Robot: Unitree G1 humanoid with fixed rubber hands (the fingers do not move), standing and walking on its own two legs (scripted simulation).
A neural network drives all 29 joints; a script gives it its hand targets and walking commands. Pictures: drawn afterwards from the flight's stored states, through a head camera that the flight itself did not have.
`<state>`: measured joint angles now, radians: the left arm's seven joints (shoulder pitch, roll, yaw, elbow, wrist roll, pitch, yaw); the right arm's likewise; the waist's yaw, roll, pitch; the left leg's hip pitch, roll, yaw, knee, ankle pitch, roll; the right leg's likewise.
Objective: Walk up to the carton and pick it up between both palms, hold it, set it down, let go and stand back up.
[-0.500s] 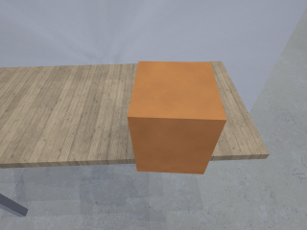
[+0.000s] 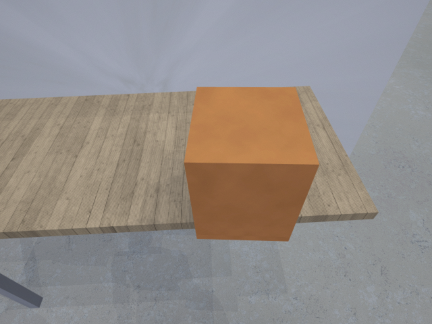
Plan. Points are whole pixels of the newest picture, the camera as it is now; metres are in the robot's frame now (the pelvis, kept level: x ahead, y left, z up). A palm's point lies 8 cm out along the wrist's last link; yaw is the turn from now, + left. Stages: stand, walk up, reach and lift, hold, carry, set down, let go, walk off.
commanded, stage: stand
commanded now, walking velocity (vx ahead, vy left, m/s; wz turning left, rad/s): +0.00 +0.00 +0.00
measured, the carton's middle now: (244, 166) +0.42 -0.04 +0.06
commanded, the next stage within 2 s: reach and lift in 0.34 s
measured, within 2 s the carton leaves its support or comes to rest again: neither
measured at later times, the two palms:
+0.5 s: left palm out of the picture +0.09 +0.24 -0.17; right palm out of the picture +0.08 -0.24 -0.16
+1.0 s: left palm out of the picture +0.12 +0.21 -0.11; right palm out of the picture +0.10 -0.22 -0.11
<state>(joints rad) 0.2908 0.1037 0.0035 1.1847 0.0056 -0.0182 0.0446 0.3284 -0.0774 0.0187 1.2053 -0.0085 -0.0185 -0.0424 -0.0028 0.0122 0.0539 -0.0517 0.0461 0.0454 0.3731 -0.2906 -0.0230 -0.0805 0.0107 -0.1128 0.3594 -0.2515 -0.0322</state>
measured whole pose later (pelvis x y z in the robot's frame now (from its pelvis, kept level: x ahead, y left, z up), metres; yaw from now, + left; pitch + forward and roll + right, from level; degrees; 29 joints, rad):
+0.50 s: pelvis -0.04 +0.00 -0.03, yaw +1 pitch +8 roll -1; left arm -0.07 0.27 -0.04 0.80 -0.18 0.63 0.10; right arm -0.03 -0.19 -0.08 0.89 0.09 0.42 0.03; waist -0.03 -0.03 0.02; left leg -0.52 0.04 0.01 0.77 -0.38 -0.02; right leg -0.53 -0.01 -0.11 0.75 -0.36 -0.04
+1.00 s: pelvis -0.06 +0.00 -0.01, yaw +0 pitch +9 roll +0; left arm 0.04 0.19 -0.03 0.40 -0.11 0.59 0.06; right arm 0.07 -0.16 -0.02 0.53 0.09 0.35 -0.03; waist 0.00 -0.02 0.01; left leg -0.41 0.01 -0.02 0.45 -0.20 -0.03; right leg -0.44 0.02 -0.02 0.45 -0.17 -0.04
